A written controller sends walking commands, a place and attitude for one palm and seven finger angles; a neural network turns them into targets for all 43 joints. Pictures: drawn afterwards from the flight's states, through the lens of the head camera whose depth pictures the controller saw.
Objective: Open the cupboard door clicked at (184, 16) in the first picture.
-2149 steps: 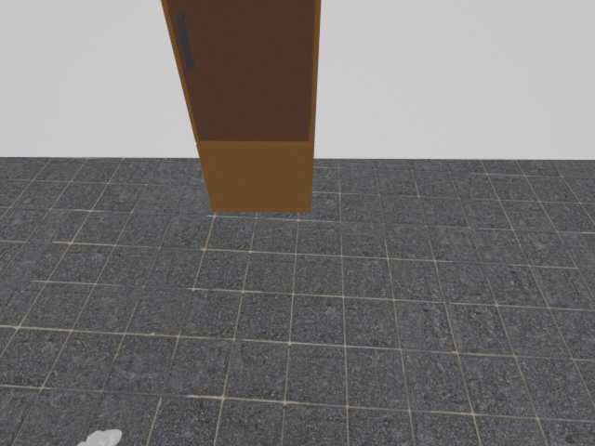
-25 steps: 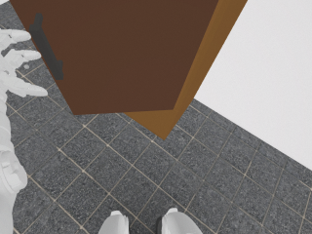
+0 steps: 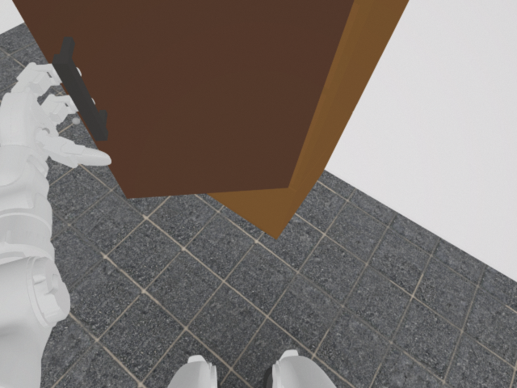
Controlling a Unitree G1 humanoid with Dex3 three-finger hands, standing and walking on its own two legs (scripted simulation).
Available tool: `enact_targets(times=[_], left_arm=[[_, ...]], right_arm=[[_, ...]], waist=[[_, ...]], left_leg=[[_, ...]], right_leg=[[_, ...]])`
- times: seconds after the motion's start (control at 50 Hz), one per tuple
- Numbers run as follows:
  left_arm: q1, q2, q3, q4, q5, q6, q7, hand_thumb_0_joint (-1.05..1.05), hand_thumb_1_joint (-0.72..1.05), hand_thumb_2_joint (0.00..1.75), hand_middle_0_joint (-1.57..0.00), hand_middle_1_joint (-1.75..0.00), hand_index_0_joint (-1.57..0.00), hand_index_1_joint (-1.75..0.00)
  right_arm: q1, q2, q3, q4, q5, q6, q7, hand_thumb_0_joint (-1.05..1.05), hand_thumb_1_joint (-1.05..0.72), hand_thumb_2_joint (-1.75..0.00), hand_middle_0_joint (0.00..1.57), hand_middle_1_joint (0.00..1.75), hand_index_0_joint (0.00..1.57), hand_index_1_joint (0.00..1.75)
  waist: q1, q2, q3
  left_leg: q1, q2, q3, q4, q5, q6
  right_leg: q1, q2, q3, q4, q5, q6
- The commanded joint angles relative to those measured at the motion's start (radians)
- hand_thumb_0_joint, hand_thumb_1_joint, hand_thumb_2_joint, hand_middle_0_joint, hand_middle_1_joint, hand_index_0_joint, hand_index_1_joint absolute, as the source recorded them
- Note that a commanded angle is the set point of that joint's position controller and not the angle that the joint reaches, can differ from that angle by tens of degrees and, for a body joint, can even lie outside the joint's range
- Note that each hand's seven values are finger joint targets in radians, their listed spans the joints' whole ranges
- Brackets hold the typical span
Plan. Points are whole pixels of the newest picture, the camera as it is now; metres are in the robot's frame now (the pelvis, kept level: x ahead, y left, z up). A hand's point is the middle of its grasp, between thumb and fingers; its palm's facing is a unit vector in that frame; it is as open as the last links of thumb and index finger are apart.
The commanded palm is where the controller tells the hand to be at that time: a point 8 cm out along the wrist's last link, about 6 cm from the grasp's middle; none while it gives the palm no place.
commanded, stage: slide the fingers in behind the handle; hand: left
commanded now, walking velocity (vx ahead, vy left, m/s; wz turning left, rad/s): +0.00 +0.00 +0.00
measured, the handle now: (86, 93) +0.54 +0.24 +0.09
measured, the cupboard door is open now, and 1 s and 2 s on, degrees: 41 41 43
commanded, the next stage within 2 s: close the thumb around the handle in 0.86 s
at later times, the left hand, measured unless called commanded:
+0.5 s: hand (100, 118) +0.50 +0.21 +0.08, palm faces +0.07 -1.00 +0.01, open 13.9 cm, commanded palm +0.47 +0.25 +0.08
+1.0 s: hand (104, 118) +0.50 +0.21 +0.08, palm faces +0.08 -1.00 -0.01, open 13.9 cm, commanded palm +0.47 +0.24 +0.08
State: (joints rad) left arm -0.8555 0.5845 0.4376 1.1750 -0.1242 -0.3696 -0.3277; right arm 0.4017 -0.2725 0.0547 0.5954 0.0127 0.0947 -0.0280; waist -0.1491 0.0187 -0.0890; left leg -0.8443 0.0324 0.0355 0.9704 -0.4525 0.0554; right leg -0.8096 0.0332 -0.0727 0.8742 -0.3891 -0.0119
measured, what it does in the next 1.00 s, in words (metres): stands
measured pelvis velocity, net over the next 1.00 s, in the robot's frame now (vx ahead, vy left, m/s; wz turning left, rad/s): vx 0.00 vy -0.01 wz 0.01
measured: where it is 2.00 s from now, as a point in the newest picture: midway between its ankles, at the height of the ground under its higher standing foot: outside the picture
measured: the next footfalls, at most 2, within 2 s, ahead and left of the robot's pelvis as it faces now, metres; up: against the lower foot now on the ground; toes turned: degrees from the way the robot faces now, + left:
none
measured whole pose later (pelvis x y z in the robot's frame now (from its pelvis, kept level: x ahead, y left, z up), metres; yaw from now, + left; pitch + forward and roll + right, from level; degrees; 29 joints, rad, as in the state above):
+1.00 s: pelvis +0.00 -0.01 +0.00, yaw +0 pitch +19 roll -3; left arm -0.86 0.51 0.39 1.15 -0.12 -0.39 -0.23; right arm 0.41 -0.27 0.03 0.62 0.01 0.08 -0.01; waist -0.15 0.03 -0.09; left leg -0.84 0.03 0.03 0.96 -0.45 0.04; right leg -0.82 0.03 -0.07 0.88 -0.40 -0.02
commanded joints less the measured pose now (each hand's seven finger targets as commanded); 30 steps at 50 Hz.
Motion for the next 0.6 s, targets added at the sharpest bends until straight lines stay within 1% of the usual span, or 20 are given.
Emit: enact_targets(times=[0.0, 0.02, 0.06, 0.08, 0.12, 0.14, 0.18, 0.22, 0.26, 0.28, 0.3, 0.32, 0.36, 0.4, 0.44, 0.48, 0.5, 0.52, 0.54, 0.58], left_arm=[[-0.458, 0.237, -0.011, -0.208, -0.023, -0.068, 0.003, 0.0, -0.5, 0.3, -0.3, -1.2, -0.3, -1.2], [-0.47, 0.25, 0.0, -0.205, -0.022, -0.068, 0.006, 0.0, -0.5, 0.3, -0.3, -1.2, -0.3, -1.2], [-0.475, 0.25, 0.001, -0.219, -0.022, -0.071, 0.011, 0.0, -0.5, 0.3, -0.3, -1.2, -0.3, -1.2], [-0.468, 0.242, -0.003, -0.223, -0.02, -0.071, 0.015, 0.0, -0.5, 0.3, -0.3, -1.2, -0.3, -1.2], [-0.467, 0.209, -0.019, -0.241, -0.024, -0.076, 0.022, 0.0, -0.5, 0.3, -0.3, -1.2, -0.3, -1.2], [-0.452, 0.236, 0.007, -0.217, -0.023, -0.07, 0.029, 0.0, -0.5, 0.3, -0.3, -1.2, -0.3, -1.2], [-0.45, 0.254, 0.01, -0.187, -0.012, -0.057, 0.039, 0.0, -0.5, 0.3, -0.3, -1.2, -0.3, -1.2], [-0.482, 0.237, -0.01, -0.211, -0.002, -0.061, 0.048, 0.0, -0.5, 0.3, -0.3, -1.2, -0.3, -1.2], [-0.469, 0.242, -0.003, -0.219, 0.003, -0.067, 0.056, 0.0, -0.5, 0.3, -0.3, -1.2, -0.3, -1.2], [-0.484, 0.223, -0.02, -0.241, 0.003, -0.072, 0.058, 0.0, -0.5, 0.3, -0.3, -1.2, -0.3, -1.2], [-0.472, 0.19, -0.034, -0.239, -0.004, -0.074, 0.056, 0.0, -0.5, 0.3, -0.3, -1.2, -0.3, -1.2], [-0.461, 0.2, -0.026, -0.216, -0.003, -0.071, 0.055, 0.0, -0.5, 0.3, -0.3, -1.2, -0.3, -1.2], [-0.474, 0.172, -0.042, -0.214, -0.014, -0.066, 0.052, 0.0, -0.5, 0.3, -0.3, -1.2, -0.3, -1.2], [-0.495, 0.179, -0.036, -0.217, -0.019, -0.067, 0.057, 0.0, -0.5, 0.3, -0.3, -1.2, -0.3, -1.2], [-0.476, 0.206, -0.01, -0.203, -0.012, -0.067, 0.069, 0.0, -0.5, 0.3, -0.3, -1.2, -0.3, -1.2], [-0.482, 0.189, -0.032, -0.222, -0.002, -0.073, 0.072, 0.0, -0.5, 0.3, -0.3, -1.2, -0.3, -1.2], [-0.48, 0.201, -0.018, -0.23, 0.0, -0.08, 0.074, 0.0, -0.5, 0.3, -0.3, -1.2, -0.3, -1.2], [-0.486, 0.194, -0.03, -0.234, 0.005, -0.083, 0.074, 0.0, -0.5, 0.3, -0.3, -1.2, -0.3, -1.2], [-0.46, 0.19, -0.026, -0.215, 0.005, -0.08, 0.073, 0.0, -0.5, 0.3, -0.3, -1.2, -0.3, -1.2], [-0.486, 0.169, -0.044, -0.223, -0.004, -0.078, 0.07, 0.0, -0.5, 0.3, -0.3, -1.2, -0.3, -1.2]], right_arm=[[0.155, -0.194, -0.076, -0.038, -0.005, -0.023, -0.015, 0.0, -0.9, -0.9, 0.2, 0.3, 0.2, 0.3], [0.155, -0.196, -0.077, -0.032, -0.005, -0.024, -0.016, 0.0, -0.9, -0.9, 0.2, 0.3, 0.2, 0.3], [0.155, -0.195, -0.078, -0.032, -0.006, -0.029, -0.015, 0.0, -0.9, -0.9, 0.2, 0.3, 0.2, 0.3], [0.156, -0.193, -0.078, -0.032, -0.006, -0.03, -0.015, 0.0, -0.9, -0.9, 0.2, 0.3, 0.2, 0.3], [0.159, -0.189, -0.081, -0.03, -0.008, -0.031, -0.01, 0.0, -0.9, -0.9, 0.2, 0.3, 0.2, 0.3], [0.161, -0.193, -0.081, -0.026, -0.008, -0.029, -0.009, 0.0, -0.9, -0.9, 0.2, 0.3, 0.2, 0.3], [0.16, -0.193, -0.077, -0.031, -0.005, -0.026, -0.01, 0.0, -0.9, -0.9, 0.2, 0.3, 0.2, 0.3], [0.159, -0.189, -0.076, -0.034, -0.006, -0.027, -0.011, 0.0, -0.9, -0.9, 0.2, 0.3, 0.2, 0.3], [0.161, -0.189, -0.08, -0.032, -0.008, -0.029, -0.009, 0.0, -0.9, -0.9, 0.2, 0.3, 0.2, 0.3], [0.162, -0.186, -0.079, -0.032, -0.009, -0.03, -0.006, 0.0, -0.9, -0.9, 0.2, 0.3, 0.2, 0.3], [0.168, -0.182, -0.082, -0.033, -0.01, -0.032, -0.003, 0.0, -0.9, -0.9, 0.2, 0.3, 0.2, 0.3], [0.167, -0.186, -0.082, -0.026, -0.009, -0.03, -0.004, 0.0, -0.9, -0.9, 0.2, 0.3, 0.2, 0.3], [0.163, -0.184, -0.083, -0.025, -0.007, -0.03, -0.004, 0.0, -0.9, -0.9, 0.2, 0.3, 0.2, 0.3], [0.166, -0.185, -0.08, -0.023, -0.009, -0.033, -0.004, 0.0, -0.9, -0.9, 0.2, 0.3, 0.2, 0.3], [0.168, -0.186, -0.082, -0.02, -0.01, -0.034, -0.003, 0.0, -0.9, -0.9, 0.2, 0.3, 0.2, 0.3], [0.165, -0.18, -0.08, -0.025, -0.01, -0.036, 0.001, 0.0, -0.9, -0.9, 0.2, 0.3, 0.2, 0.3], [0.171, -0.181, -0.082, -0.025, -0.012, -0.036, 0.0, 0.0, -0.9, -0.9, 0.2, 0.3, 0.2, 0.3], [0.169, -0.18, -0.082, -0.022, -0.011, -0.035, 0.001, 0.0, -0.9, -0.9, 0.2, 0.3, 0.2, 0.3], [0.169, -0.18, -0.084, -0.023, -0.01, -0.033, 0.001, 0.0, -0.9, -0.9, 0.2, 0.3, 0.2, 0.3], [0.162, -0.179, -0.083, -0.022, -0.008, -0.034, 0.001, 0.0, -0.9, -0.9, 0.2, 0.3, 0.2, 0.3]], waist=[[-0.026, 0.129, -0.415], [-0.025, 0.122, -0.422], [-0.019, 0.145, -0.446], [-0.015, 0.137, -0.449], [-0.016, 0.167, -0.479], [-0.012, 0.127, -0.459], [-0.017, 0.093, -0.42], [-0.021, 0.128, -0.432], [-0.017, 0.145, -0.454], [-0.018, 0.154, -0.459], [-0.025, 0.136, -0.469], [-0.023, 0.127, -0.453], [-0.031, 0.124, -0.436], [-0.031, 0.133, -0.428], [-0.023, 0.118, -0.444], [-0.025, 0.117, -0.452], [-0.021, 0.112, -0.458], [-0.023, 0.14, -0.47], [-0.02, 0.121, -0.459], [-0.03, 0.108, -0.443]], left_leg=[[0.36, 0.001, -0.106, -0.111, 0.391, -0.031], [0.361, 0.004, -0.11, -0.111, 0.383, -0.032], [0.362, 0.0, -0.106, -0.109, 0.38, -0.031], [0.367, 0.0, -0.109, -0.111, 0.398, -0.033], [0.406, 0.002, -0.11, -0.102, 0.443, -0.037], [0.377, 0.002, -0.108, -0.101, 0.425, -0.033], [0.305, -0.004, -0.095, -0.109, 0.371, -0.024], [0.32, -0.006, -0.094, -0.109, 0.373, -0.025], [0.343, -0.004, -0.095, -0.104, 0.389, -0.027], [0.351, -0.005, -0.095, -0.104, 0.401, -0.028], [0.363, -0.005, -0.096, -0.097, 0.421, -0.025], [0.359, 0.0, -0.099, -0.102, 0.418, -0.029], [0.346, -0.003, -0.093, -0.103, 0.395, -0.026], [0.343, -0.005, -0.098, -0.104, 0.393, -0.026], [0.338, -0.004, -0.095, -0.102, 0.402, -0.026], [0.328, -0.007, -0.089, -0.101, 0.394, -0.023], [0.329, -0.007, -0.093, -0.097, 0.413, -0.022], [0.35, -0.006, -0.093, -0.098, 0.431, -0.026], [0.35, -0.004, -0.093, -0.097, 0.425, -0.026], [0.338, -0.004, -0.093, -0.104, 0.396, -0.026]], right_leg=[[0.101, 0.024, 0.036, -0.079, 0.252, -0.012], [0.095, 0.023, 0.035, -0.078, 0.244, -0.01], [0.108, 0.022, 0.04, -0.078, 0.245, -0.011], [0.114, 0.023, 0.036, -0.074, 0.256, -0.012], [0.099, 0.024, 0.034, -0.071, 0.277, -0.011], [0.11, 0.025, 0.035, -0.074, 0.273, -0.01], [0.145, 0.022, 0.043, -0.078, 0.268, -0.006], [0.138, 0.02, 0.044, -0.076, 0.272, -0.007], [0.133, 0.02, 0.045, -0.076, 0.278, -0.009], [0.135, 0.021, 0.046, -0.075, 0.285, -0.009], [0.136, 0.025, 0.044, -0.073, 0.301, -0.009], [0.126, 0.024, 0.039, -0.074, 0.295, -0.009], [0.126, 0.024, 0.044, -0.083, 0.288, -0.007], [0.122, 0.024, 0.042, -0.078, 0.282, -0.012], [0.136, 0.023, 0.045, -0.076, 0.295, -0.008], [0.152, 0.022, 0.049, -0.075, 0.302, -0.006], [0.158, 0.023, 0.046, -0.069, 0.315, -0.009], [0.148, 0.022, 0.046, -0.067, 0.324, -0.009], [0.14, 0.023, 0.044, -0.07, 0.315, -0.009], [0.142, 0.023, 0.044, -0.075, 0.299, -0.007]])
